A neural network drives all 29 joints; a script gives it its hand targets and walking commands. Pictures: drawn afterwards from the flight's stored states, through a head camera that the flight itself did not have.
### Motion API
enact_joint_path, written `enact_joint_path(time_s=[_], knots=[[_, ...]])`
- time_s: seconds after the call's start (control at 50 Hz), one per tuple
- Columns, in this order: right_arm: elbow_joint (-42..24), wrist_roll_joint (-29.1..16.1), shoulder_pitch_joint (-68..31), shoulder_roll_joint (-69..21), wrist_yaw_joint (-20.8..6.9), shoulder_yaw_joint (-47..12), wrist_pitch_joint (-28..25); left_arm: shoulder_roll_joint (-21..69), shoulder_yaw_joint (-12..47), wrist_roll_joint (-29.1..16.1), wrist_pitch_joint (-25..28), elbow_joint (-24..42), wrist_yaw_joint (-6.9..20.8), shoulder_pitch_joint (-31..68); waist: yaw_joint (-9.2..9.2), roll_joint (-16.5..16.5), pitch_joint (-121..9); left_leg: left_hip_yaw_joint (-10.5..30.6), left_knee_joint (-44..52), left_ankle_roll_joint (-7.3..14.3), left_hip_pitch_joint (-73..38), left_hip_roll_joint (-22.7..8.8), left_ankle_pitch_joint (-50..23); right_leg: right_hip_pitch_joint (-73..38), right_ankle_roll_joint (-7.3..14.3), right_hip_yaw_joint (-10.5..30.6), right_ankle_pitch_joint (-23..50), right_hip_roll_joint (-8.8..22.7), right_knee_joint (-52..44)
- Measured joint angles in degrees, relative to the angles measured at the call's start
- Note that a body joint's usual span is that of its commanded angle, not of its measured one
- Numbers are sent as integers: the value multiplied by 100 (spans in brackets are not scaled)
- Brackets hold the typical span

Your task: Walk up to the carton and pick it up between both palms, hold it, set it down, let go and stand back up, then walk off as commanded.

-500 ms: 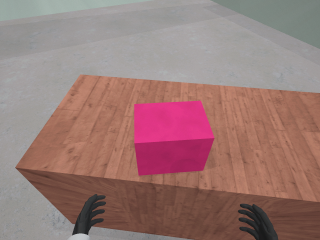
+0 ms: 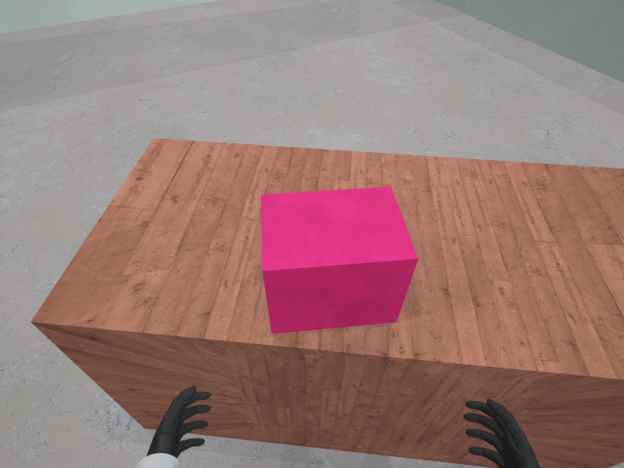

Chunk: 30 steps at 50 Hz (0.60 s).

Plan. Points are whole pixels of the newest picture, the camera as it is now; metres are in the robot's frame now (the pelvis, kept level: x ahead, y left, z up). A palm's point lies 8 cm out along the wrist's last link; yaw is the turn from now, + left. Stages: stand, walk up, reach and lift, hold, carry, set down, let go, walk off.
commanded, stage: set down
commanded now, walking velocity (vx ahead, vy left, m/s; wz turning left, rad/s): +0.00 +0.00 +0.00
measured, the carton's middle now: (330, 260) +0.45 +0.02 -0.05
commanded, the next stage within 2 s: let go in 0.50 s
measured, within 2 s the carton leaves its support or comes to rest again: neither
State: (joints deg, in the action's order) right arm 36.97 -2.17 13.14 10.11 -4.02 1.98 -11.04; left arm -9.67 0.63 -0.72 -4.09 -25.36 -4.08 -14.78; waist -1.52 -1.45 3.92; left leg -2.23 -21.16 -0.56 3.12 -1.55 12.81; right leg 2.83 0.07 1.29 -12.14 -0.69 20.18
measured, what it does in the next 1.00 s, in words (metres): stands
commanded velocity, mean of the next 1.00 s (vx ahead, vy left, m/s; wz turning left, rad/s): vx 0.00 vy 0.00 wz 0.00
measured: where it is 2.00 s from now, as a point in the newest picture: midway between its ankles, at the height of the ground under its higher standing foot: outside the picture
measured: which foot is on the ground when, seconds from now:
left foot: down 0.00-1.00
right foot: down 0.00-1.00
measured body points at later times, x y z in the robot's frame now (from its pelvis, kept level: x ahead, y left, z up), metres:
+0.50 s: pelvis +0.00 +0.00 +0.00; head +0.00 +0.01 +0.45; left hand +0.16 +0.23 -0.10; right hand +0.16 -0.22 -0.09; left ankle -0.01 +0.12 -0.75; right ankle -0.01 -0.12 -0.75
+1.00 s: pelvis +0.00 +0.00 +0.00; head -0.01 +0.01 +0.45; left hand +0.16 +0.22 -0.10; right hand +0.16 -0.23 -0.09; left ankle -0.01 +0.12 -0.75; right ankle -0.01 -0.12 -0.75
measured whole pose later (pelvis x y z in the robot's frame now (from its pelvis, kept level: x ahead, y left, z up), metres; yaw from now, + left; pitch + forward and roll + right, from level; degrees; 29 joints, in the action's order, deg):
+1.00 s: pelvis +0.00 +0.00 +0.00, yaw +0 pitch -6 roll +0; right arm 43.6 1.0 9.5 10.5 -2.3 1.2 -11.2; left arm -9.9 -1.3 1.7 -7.1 -31.2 -1.5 -10.8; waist -0.4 -1.4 5.2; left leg -2.4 -24.3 -0.6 3.8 -1.6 14.5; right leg 4.0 0.2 1.0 -14.2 -0.6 24.1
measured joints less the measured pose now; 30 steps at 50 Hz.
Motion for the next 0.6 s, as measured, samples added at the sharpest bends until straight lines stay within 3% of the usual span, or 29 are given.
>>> enact_joint_path(time_s=[0.14,0.28,0.6], knots=[[63,107,-78,32,59,34,40,-11,-46,-18,-74,-111,35,151,10,40,-13,-26,-37,-6,54,5,-2,107,6,20,-40,6,131],[170,274,-202,-65,211,-18,165,-121,-178,7,-236,-586,242,369,84,-29,35,-36,-43,-17,32,8,-3,127,18,23,-81,11,219],[595,326,-307,-68,189,64,-10,-48,-181,88,-237,-636,231,366,112,70,82,-50,-227,18,115,20,136,175,-20,21,-170,31,321]])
